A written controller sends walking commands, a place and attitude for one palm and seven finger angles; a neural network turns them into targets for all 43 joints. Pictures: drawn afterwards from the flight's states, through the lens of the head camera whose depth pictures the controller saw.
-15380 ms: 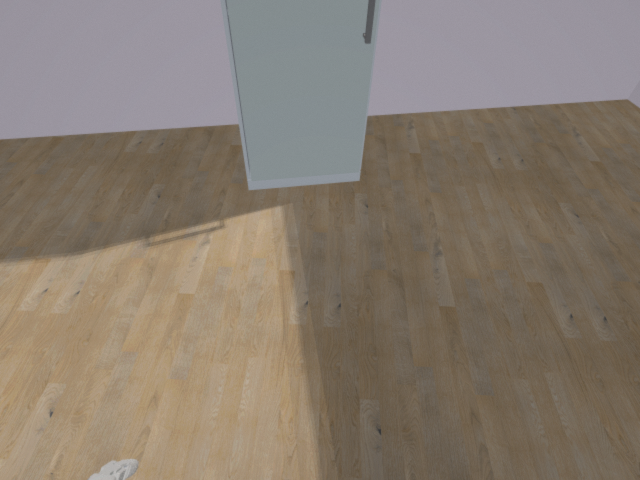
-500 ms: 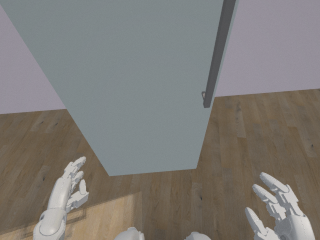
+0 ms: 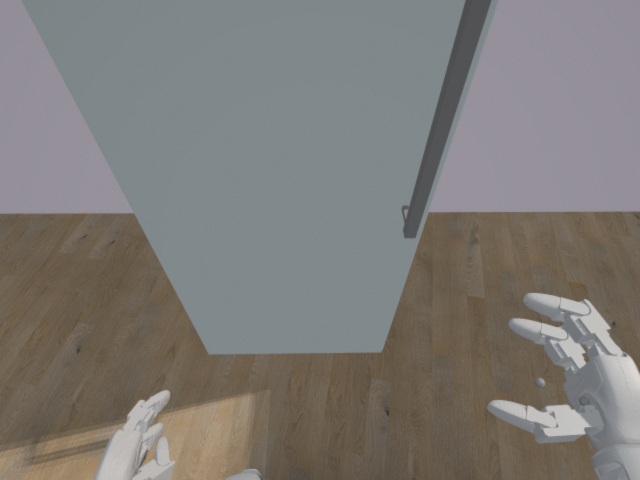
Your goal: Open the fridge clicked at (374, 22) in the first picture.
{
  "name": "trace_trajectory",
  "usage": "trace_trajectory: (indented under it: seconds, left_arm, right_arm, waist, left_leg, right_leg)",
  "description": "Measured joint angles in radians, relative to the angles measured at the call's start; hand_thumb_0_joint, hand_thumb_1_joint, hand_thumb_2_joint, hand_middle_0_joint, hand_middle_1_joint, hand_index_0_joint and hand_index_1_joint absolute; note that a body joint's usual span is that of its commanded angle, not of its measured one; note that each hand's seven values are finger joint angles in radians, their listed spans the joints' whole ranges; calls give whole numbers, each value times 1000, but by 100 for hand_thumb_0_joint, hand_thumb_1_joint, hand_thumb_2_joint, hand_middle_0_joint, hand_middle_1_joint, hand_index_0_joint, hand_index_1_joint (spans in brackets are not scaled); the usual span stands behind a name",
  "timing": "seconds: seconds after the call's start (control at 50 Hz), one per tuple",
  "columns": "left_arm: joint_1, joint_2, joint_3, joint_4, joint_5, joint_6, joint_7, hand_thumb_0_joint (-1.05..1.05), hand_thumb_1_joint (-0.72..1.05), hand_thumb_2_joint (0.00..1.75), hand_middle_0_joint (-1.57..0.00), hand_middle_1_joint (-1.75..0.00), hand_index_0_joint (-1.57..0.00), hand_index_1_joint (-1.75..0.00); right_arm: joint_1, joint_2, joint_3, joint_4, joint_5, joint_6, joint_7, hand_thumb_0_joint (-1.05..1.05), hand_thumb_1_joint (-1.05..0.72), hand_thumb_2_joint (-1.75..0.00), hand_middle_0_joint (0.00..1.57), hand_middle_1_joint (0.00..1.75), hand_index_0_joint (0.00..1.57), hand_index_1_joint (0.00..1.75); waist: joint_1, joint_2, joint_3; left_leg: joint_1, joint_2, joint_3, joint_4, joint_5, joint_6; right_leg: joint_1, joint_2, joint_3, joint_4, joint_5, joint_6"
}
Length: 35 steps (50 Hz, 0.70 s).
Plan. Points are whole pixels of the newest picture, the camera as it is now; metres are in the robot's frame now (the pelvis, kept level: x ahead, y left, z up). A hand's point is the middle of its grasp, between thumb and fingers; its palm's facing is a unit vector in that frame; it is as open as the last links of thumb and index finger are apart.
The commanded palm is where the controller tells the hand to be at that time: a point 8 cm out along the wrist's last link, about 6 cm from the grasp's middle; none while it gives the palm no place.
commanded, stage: raise the hand to about handle height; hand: right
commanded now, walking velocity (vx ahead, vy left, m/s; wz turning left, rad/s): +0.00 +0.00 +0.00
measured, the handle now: (433, 131) +0.52 -0.12 +0.17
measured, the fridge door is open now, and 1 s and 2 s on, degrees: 0 0 0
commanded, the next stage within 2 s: move the hooked fingers beside the handle in 1.08 s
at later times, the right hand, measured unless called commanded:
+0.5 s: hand (604, 307) +0.27 -0.26 +0.15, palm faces +0.04 +1.00 -0.08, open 13.9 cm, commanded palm +0.25 -0.30 +0.16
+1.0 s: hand (600, 294) +0.28 -0.25 +0.16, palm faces +0.05 +1.00 -0.06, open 14.0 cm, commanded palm +0.25 -0.29 +0.16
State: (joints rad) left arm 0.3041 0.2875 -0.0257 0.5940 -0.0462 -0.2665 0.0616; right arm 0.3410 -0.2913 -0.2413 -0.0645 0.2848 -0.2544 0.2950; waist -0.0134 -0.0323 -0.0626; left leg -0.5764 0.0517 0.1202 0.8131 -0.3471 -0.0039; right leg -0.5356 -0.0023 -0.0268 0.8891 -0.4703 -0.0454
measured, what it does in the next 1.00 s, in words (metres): stands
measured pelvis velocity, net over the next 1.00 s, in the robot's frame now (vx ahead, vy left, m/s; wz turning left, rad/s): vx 0.01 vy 0.02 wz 0.01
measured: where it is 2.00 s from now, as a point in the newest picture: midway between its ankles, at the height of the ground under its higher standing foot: outside the picture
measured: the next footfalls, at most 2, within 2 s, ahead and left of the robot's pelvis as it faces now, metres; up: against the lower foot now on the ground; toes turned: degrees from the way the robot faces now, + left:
none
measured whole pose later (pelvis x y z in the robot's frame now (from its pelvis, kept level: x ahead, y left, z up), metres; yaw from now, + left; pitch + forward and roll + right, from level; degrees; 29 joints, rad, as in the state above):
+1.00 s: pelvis +0.01 +0.02 +0.03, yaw +1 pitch +0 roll +1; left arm 0.27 0.29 -0.06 0.60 -0.07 -0.25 0.11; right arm -0.04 -0.43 -0.45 0.26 0.33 -0.02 0.48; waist -0.03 -0.04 -0.01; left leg -0.32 0.02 0.11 0.57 -0.25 0.02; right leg -0.26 -0.02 -0.03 0.61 -0.35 -0.01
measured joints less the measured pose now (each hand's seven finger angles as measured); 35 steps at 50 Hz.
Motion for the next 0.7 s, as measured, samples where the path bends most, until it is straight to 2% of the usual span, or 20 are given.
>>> trace_trajectory:
  seconds: [0.08,0.14,0.22,0.38,0.44,0.54,0.62,0.7]
  left_arm:
    - [-35,6,0,-5,-6,-14,22,2,90,90,-20,-30,-21,-30]
    - [-49,-6,-4,-20,-5,-24,27,2,90,90,-20,-29,-21,-30]
    - [-56,-15,-17,-32,-6,-30,23,2,90,90,-20,-29,-20,-30]
    - [-73,-15,-45,-31,-11,-3,28,2,90,90,-20,-30,-21,-30]
    - [-68,-21,-50,-22,-8,3,33,2,90,90,-20,-30,-21,-30]
    - [-52,-25,-56,3,-11,7,42,2,90,90,-20,-30,-21,-30]
    - [-46,-14,-57,14,-18,19,47,2,90,90,-20,-30,-21,-30]
    - [-43,0,-47,7,-21,27,40,2,90,90,-20,-30,-21,-30]
  right_arm:
    - [-54,-37,-4,58,10,61,60,0,18,-44,28,100,28,99]
    - [-84,-60,-45,67,33,81,63,0,25,-41,28,104,29,104]
    - [-144,-75,-107,83,61,91,66,0,34,-37,29,110,29,110]
    - [-249,-106,-128,193,51,219,153,0,46,-32,30,117,30,117]
    - [-269,-114,-146,201,52,223,163,-1,48,-31,30,119,30,118]
    - [-342,-138,-196,236,67,191,171,-1,49,-30,30,119,30,119]
    - [-415,-175,-215,324,65,226,203,-1,50,-30,30,120,30,119]
    - [-422,-192,-211,371,63,266,232,-1,50,-30,30,120,30,120]
  waist:
    - [5,7,3]
    - [5,16,1]
    - [-8,11,-2]
    - [-29,-15,19]
    - [-32,-13,28]
    - [-34,-10,36]
    - [-26,-16,38]
    - [-13,-19,40]
  left_leg:
    - [40,-5,-2,-31,8,2]
    - [82,-12,-3,-65,16,6]
    - [135,-18,2,-108,27,8]
    - [184,-17,5,-162,51,10]
    - [201,-20,4,-180,59,13]
    - [239,-26,8,-212,70,18]
    - [248,-25,9,-229,81,20]
    - [235,-25,-1,-233,89,21]
  right_leg:
    - [43,-2,-2,-35,9,2]
    - [88,-6,-4,-71,18,8]
    - [138,-10,1,-113,30,13]
    - [188,-5,3,-173,60,14]
    - [207,-7,2,-195,70,17]
    - [244,-10,6,-227,84,23]
    - [255,-8,6,-250,98,24]
    - [251,-7,-3,-264,110,24]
